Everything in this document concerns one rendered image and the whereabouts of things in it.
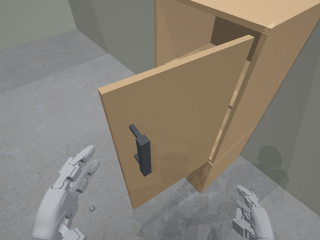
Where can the robot right hand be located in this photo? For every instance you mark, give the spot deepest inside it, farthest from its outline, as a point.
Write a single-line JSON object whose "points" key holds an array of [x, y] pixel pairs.
{"points": [[256, 223]]}

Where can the cupboard door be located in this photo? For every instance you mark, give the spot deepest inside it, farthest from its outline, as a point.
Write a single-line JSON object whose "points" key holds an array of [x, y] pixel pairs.
{"points": [[180, 107]]}

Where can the handle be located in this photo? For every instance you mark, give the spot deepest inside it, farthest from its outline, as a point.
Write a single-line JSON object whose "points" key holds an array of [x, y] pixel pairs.
{"points": [[143, 155]]}

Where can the robot left hand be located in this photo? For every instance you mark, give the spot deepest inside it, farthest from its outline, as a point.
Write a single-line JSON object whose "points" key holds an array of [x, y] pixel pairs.
{"points": [[62, 197]]}

